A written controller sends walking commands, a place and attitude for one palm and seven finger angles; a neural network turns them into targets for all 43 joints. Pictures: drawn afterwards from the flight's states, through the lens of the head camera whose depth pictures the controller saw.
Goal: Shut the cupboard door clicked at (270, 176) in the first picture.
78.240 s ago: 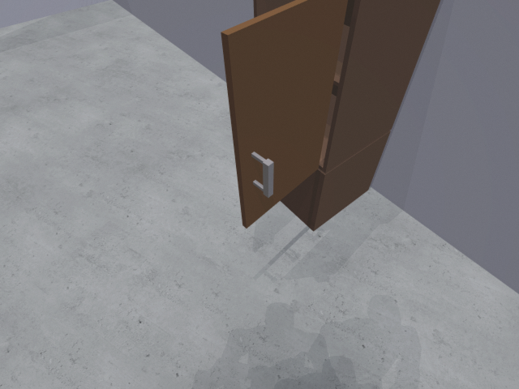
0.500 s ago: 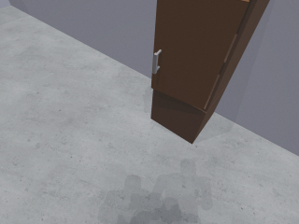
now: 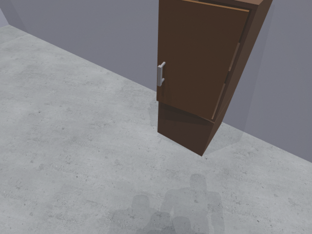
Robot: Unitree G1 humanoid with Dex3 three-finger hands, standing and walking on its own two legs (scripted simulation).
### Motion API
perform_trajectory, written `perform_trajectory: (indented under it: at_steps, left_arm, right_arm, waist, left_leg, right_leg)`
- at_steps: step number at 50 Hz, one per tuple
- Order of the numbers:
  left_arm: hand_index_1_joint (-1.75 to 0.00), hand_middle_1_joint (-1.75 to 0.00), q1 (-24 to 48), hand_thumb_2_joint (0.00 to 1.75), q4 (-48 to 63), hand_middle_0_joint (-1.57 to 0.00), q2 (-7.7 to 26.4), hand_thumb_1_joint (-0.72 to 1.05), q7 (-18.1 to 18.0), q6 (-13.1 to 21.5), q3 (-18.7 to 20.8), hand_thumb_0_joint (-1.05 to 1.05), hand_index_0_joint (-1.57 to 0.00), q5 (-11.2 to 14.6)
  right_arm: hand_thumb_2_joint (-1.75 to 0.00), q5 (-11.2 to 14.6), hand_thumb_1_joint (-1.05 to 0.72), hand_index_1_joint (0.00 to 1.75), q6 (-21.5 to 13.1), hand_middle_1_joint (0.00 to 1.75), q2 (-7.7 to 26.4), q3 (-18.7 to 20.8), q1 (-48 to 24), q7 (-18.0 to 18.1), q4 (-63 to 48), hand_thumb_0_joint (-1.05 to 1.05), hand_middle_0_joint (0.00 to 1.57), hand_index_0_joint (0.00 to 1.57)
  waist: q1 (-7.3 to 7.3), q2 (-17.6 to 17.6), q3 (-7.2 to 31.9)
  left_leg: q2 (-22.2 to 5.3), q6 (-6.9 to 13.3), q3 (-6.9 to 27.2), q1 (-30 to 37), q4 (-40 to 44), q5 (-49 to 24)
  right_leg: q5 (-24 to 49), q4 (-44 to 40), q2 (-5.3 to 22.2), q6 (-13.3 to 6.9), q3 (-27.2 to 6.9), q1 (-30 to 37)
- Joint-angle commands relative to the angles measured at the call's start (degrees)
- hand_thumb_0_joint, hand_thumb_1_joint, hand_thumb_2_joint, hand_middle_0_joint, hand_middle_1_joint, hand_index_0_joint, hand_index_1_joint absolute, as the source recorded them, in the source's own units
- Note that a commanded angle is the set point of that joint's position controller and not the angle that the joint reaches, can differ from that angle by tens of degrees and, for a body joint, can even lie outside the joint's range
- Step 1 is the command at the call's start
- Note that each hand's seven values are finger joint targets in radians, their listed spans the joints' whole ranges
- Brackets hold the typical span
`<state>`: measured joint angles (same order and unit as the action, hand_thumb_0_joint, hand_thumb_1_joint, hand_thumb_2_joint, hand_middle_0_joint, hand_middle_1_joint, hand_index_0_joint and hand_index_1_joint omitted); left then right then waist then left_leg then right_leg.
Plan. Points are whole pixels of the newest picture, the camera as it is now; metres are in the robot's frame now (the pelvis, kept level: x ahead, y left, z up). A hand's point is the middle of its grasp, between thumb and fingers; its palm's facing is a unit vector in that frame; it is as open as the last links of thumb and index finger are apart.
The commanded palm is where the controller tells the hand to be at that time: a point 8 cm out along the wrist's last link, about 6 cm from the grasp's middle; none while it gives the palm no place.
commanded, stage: let the arm hang, fingers relaxed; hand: left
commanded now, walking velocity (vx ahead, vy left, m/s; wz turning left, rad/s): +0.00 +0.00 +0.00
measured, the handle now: (161, 74) +0.91 +0.02 -0.12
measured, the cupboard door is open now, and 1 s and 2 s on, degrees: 7 7 7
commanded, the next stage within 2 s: look to check the result in 0.28 s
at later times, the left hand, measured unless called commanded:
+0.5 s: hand out of the picture +0.00 +0.20 -0.17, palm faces +0.00 -0.98 -0.22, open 7.3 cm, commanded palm none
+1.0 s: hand out of the picture +0.07 +0.22 -0.17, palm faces -0.02 -0.96 -0.28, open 7.3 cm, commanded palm none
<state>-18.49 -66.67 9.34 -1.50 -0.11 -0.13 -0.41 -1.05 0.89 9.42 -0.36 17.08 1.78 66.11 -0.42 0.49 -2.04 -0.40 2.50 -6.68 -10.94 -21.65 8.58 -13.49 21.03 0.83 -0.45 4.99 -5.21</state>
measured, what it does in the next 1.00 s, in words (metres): stands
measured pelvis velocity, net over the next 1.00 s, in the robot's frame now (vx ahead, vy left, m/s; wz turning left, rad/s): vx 0.02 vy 0.00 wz -0.01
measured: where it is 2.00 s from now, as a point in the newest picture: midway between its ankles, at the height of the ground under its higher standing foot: outside the picture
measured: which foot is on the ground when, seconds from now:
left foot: down 0.00-1.00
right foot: down 0.00-1.00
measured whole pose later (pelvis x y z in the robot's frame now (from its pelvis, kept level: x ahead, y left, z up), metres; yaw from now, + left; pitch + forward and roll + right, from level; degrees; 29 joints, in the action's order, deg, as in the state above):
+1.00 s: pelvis +0.02 +0.00 +0.00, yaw +0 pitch -1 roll +0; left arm -10.1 -64.9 15.3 -0.7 0.9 0.4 -0.7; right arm -0.9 -0.1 15.9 0.3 8.8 0.9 64.5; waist -0.6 0.2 -2.5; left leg 0.2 2.5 -7.1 -9.0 -18.8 8.9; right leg -13.4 17.7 1.1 -0.1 4.5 -3.2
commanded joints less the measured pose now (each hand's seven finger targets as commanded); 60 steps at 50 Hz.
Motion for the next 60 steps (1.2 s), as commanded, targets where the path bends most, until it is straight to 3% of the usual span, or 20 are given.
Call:
perform_trajectory:
  at_steps: [1, 16, 24, 50, 51, 54, 56, 58, 60]
  left_arm:
    - [-0.30, -0.30, -3.2, 0.90, 1.4, -0.20, 5.9, 0.90, -0.5, 0.4, 1.3, 0.00, -0.20, -0.3]
    - [-0.30, -0.30, -2.0, 0.90, 2.4, -0.20, 6.6, 0.90, -0.5, 0.5, 1.9, 0.00, -0.20, -0.5]
    - [-0.30, -0.30, -0.1, 0.90, 2.7, -0.20, 8.9, 0.90, -0.3, 0.9, 2.0, 0.00, -0.20, -0.6]
    - [-0.30, -0.30, 7.7, 0.90, 4.0, -0.20, 16.0, 0.90, 0.2, 1.7, 2.3, 0.00, -0.20, -0.4]
    - [-0.30, -0.30, 8.1, 0.90, 4.3, -0.20, 16.2, 0.90, 0.2, 1.7, 2.5, 0.00, -0.20, -0.4]
    - [-0.30, -0.30, 5.6, 0.90, 4.5, -0.20, 12.0, 0.90, -0.4, 0.4, 2.2, 0.00, -0.20, -0.3]
    - [-0.30, -0.30, 4.7, 0.90, 5.3, -0.20, 12.3, 0.90, -0.6, -0.2, 2.8, 0.00, -0.20, -0.3]
    - [-0.30, -0.30, 4.1, 0.90, 6.7, -0.20, 13.3, 0.90, -0.8, -0.5, 3.6, 0.00, -0.20, -0.5]
    - [-0.30, -0.30, 3.7, 0.90, 8.4, -0.20, 14.3, 0.90, -0.9, -0.7, 4.5, 0.00, -0.20, -0.6]
  right_arm:
    - [-0.90, 0.2, -0.90, 0.30, -1.0, 0.30, 6.5, 1.2, 2.6, 0.3, -1.8, 0.00, 0.20, 0.20]
    - [-0.90, 0.2, -0.90, 0.30, -1.5, 0.30, 7.6, 1.9, 2.0, 0.3, -2.5, 0.00, 0.20, 0.20]
    - [-0.90, 0.3, -0.90, 0.30, -1.6, 0.30, 9.8, 2.3, -0.3, 0.1, -3.1, 0.00, 0.20, 0.20]
    - [-0.90, 0.3, -0.90, 0.30, -2.0, 0.30, 16.5, 2.3, -8.6, -0.5, -4.2, 0.00, 0.20, 0.20]
    - [-0.90, 0.3, -0.90, 0.30, -2.0, 0.30, 16.7, 2.3, -8.6, -0.6, -4.4, 0.00, 0.20, 0.20]
    - [-0.90, 0.2, -0.90, 0.30, -1.0, 0.30, 11.4, 1.4, -6.6, -0.8, -4.6, 0.00, 0.20, 0.20]
    - [-0.90, 0.1, -0.90, 0.30, -0.3, 0.30, 11.3, 1.7, -6.2, -0.8, -5.4, 0.00, 0.20, 0.20]
    - [-0.90, 0.2, -0.90, 0.30, 0.2, 0.30, 11.6, 2.2, -6.3, -1.0, -6.9, 0.00, 0.20, 0.20]
    - [-0.90, 0.1, -0.90, 0.30, 0.6, 0.30, 10.7, 2.7, -6.6, -1.2, -8.3, 0.00, 0.20, 0.20]
  waist:
    - [0.09, 0.1, -4.3]
    - [0.00, 0.7, -3.7]
    - [-0.16, -0.8, -2.3]
    - [-0.10, -0.2, 2.0]
    - [-0.13, 0.2, 2.0]
    - [0.08, -0.3, 2.6]
    - [0.47, 0.2, 2.4]
    - [0.83, -2.1, 2.6]
    - [1.06, -5.2, 2.2]
  left_leg:
    - [-6.5, -0.5, 8.3, -0.4, 6.5, 6.0]
    - [-7.0, -0.3, 9.0, 0.4, 7.5, 6.0]
    - [-7.1, -0.1, 8.4, 2.5, 6.7, 2.9]
    - [-7.8, -0.6, 8.8, 6.7, 5.6, -8.5]
    - [-7.7, -0.6, 9.1, 6.0, 5.1, -9.8]
    - [-7.1, -1.3, 8.9, 3.9, 1.6, -14.7]
    - [-6.6, -1.5, 9.2, 1.3, -0.9, -15.5]
    - [-5.6, -1.7, 9.1, -2.0, -4.4, -15.3]
    - [-3.3, -2.5, 7.1, -6.4, -10.8, -11.2]
  right_leg:
    - [-1.7, -4.8, 5.2, -2.0, -6.1, -6.4]
    - [-0.2, -3.5, 5.0, -1.8, -6.0, -6.7]
    - [1.1, -4.4, 5.5, -1.9, -6.6, -6.4]
    - [9.0, -6.9, 7.2, -1.8, -7.0, -1.5]
    - [9.5, -6.1, 7.4, -1.7, -6.2, -0.9]
    - [12.3, -1.9, 8.3, -0.7, -3.6, -0.3]
    - [12.8, 0.9, 8.9, -0.9, -2.8, -0.2]
    - [14.7, 2.2, 10.5, -2.0, -2.8, 0.7]
    - [17.5, 2.6, 14.5, -4.7, -4.3, 1.8]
